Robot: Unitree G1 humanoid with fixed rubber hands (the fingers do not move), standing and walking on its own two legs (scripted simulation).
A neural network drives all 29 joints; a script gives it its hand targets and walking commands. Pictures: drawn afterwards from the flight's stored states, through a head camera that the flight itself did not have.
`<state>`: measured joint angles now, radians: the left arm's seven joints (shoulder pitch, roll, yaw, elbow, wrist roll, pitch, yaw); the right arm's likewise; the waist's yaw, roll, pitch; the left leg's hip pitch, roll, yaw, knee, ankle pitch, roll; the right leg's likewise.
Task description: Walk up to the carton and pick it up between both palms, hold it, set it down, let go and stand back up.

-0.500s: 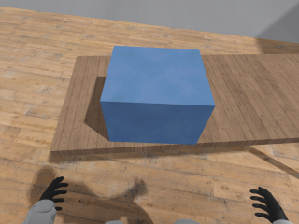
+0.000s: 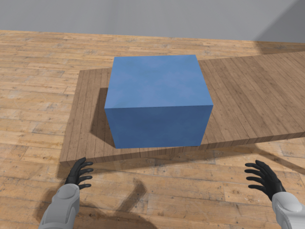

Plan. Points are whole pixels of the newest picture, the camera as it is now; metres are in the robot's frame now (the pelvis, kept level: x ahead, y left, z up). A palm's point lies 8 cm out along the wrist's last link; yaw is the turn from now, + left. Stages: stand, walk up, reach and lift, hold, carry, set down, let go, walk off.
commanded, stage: reach and lift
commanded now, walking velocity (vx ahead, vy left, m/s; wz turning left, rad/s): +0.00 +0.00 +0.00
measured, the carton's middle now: (156, 100) +0.52 +0.01 +0.01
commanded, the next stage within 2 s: none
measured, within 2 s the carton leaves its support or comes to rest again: neither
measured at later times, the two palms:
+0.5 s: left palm (63, 173) +0.25 +0.26 +0.00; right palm (245, 167) +0.26 -0.23 +0.01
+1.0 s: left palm (70, 149) +0.30 +0.25 +0.04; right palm (259, 148) +0.30 -0.26 +0.04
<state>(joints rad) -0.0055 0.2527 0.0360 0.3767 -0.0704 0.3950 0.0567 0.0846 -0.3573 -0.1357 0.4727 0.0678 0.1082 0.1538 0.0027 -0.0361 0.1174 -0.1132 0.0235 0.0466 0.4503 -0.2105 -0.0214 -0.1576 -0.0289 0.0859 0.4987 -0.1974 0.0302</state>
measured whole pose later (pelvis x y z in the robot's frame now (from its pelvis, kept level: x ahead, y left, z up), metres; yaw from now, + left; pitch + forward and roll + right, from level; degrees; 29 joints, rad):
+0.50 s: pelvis +0.08 +0.00 +0.01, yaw +0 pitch -2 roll +0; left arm 0.30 0.31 0.07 0.22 -0.19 -0.08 -0.04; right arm 0.37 -0.23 -0.02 0.19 0.21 -0.17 -0.02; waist 0.04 -0.01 0.07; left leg -0.05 0.04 0.00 0.32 -0.23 -0.03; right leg -0.06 -0.01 0.06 0.29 -0.20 0.03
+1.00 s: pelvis +0.06 -0.01 +0.01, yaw +1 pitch -3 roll +0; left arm 0.07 0.34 0.05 0.32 -0.27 -0.05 -0.03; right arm 0.13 -0.36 -0.01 0.31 0.37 -0.14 0.02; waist 0.00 -0.01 0.02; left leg -0.08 0.05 -0.01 0.33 -0.21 -0.04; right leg -0.09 0.01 0.04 0.33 -0.19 0.01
